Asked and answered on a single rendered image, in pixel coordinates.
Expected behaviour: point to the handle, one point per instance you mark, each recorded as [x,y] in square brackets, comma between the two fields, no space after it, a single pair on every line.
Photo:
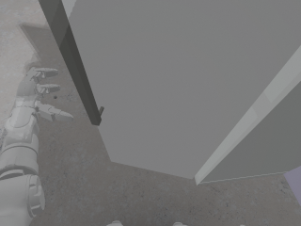
[57,19]

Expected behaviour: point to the left robot upper arm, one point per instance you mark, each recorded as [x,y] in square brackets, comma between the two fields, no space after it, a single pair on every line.
[21,199]

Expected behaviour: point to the left robot forearm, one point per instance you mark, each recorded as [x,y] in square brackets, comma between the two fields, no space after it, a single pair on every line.
[20,149]

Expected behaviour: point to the robot left hand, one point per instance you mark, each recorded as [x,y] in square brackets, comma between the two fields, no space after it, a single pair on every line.
[29,92]

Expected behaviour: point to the fridge door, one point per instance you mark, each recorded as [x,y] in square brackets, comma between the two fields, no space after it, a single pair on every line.
[174,77]

